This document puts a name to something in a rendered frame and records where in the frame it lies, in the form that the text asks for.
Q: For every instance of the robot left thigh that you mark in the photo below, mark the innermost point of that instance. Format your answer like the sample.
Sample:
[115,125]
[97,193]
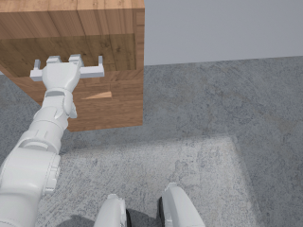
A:
[111,213]

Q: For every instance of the left robot shin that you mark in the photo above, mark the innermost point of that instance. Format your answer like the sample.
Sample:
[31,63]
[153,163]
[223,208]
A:
[115,196]

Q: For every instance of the left robot upper arm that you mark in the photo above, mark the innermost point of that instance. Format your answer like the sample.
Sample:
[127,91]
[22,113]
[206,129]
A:
[29,175]

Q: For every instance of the left robot hand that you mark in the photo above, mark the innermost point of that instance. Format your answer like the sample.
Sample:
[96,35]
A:
[65,75]

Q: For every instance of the handle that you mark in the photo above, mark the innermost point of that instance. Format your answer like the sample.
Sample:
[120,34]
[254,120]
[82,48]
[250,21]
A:
[92,97]
[85,72]

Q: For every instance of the cabinet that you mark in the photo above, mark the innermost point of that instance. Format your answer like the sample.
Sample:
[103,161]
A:
[23,19]

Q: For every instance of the drawer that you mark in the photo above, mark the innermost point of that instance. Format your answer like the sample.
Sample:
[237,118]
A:
[118,52]

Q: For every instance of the robot left forearm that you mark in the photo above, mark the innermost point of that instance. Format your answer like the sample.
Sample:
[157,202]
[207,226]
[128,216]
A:
[46,130]

